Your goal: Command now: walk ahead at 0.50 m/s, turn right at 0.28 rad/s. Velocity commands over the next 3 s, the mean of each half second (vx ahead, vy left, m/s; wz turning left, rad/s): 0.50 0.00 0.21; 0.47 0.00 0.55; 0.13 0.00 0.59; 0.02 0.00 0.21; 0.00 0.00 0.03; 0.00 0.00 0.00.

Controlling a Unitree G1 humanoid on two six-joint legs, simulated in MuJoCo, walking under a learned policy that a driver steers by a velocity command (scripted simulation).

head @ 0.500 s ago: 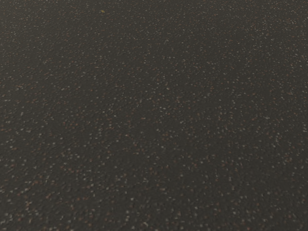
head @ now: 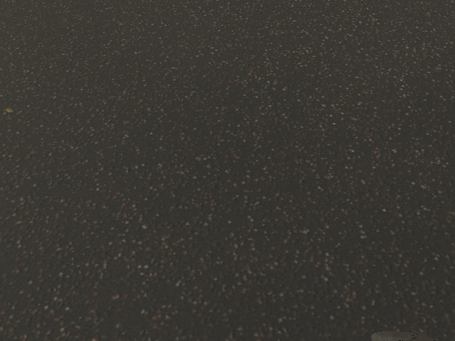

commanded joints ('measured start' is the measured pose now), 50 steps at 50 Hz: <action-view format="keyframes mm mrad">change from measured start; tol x32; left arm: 1 -140 55 2 -107 9 -93 19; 12 175 217 30 -67 -25 -79 33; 28 -397 44 -45 -474 -60 -62 123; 50 -223 169 76 -274 -76 -12 129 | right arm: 1 41 -65 -3 -33 3 -14 4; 11 -287 -100 -28 -117 22 40 49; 17 728 -170 -73 281 -23 0 -7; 21 96 -141 -59 76 46 4 -36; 37 461 -46 -43 34 62 34 -50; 50 53 -83 -60 -52 42 67 -29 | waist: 1 -72 -43 -4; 14 -58 -118 61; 17 -150 244 -495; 24 129 -78 109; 35 101 69 -145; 37 44 -463 -325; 40 85 -50 -40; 50 46 -86 26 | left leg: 1 174 37 163 -197 22 -22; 13 524 -135 341 -1233 21 -68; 17 1873 213 -229 -1144 749 352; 20 1091 233 -356 -1587 -14 265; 26 513 -7 -35 -1660 133 152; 34 840 27 -195 -1333 -84 20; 38 202 -22 55 -475 -556 -100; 50 417 85 195 -985 -94 -140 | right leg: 1 -174 -119 204 -447 247 167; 8 459 -291 235 -570 781 132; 15 316 -253 19 -118 1671 433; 17 -262 -48 194 765 -127 440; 18 -541 -55 293 853 -141 393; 28 129 -153 59 -146 555 232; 34 216 -157 143 -400 412 172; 37 838 -638 915 -473 68 -129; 50 302 -392 41 -601 779 -26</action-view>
